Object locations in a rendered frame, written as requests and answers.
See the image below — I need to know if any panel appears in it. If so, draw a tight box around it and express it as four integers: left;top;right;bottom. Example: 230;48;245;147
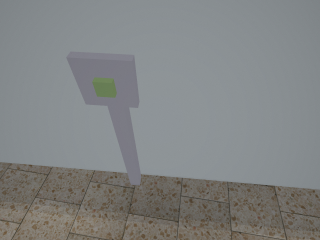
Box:
66;51;141;186

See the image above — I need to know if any button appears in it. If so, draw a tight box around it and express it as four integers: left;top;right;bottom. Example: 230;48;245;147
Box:
92;77;117;98

